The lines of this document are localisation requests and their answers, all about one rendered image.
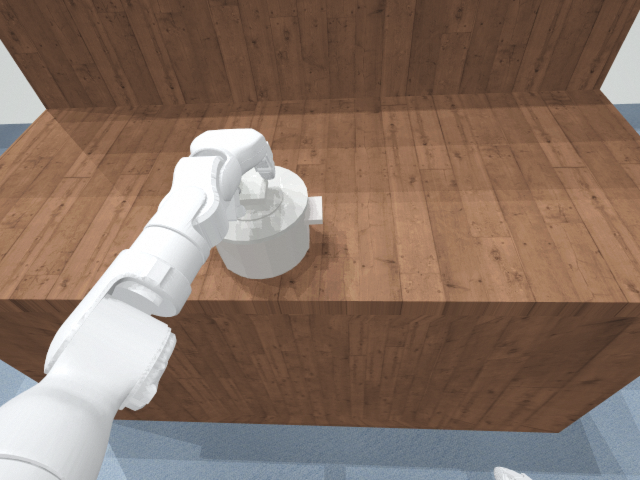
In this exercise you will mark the lid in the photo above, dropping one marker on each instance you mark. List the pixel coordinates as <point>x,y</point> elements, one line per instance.
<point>286,203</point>

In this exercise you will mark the pot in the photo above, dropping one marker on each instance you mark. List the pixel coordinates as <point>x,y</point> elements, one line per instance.
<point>277,256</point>

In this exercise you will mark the robot left hand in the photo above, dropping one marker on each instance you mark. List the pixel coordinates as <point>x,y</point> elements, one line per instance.
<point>250,149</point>

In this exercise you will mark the robot left forearm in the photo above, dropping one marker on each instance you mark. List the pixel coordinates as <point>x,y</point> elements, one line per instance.
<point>154,275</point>

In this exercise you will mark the table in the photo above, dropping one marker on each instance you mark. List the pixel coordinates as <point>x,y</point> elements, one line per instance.
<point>478,265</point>

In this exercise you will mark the robot left upper arm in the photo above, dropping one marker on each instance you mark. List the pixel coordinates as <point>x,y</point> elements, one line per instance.
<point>59,429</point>

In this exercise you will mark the knob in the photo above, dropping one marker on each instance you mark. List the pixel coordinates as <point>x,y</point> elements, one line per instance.
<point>253,191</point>

